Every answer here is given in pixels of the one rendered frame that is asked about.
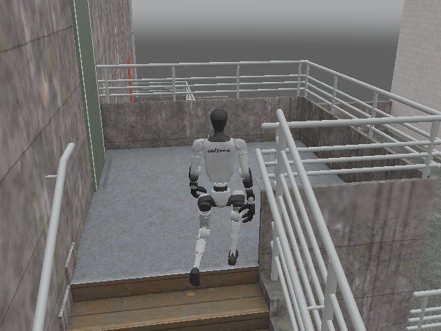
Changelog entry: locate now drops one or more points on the stairs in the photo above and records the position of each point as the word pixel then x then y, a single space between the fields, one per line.
pixel 225 300

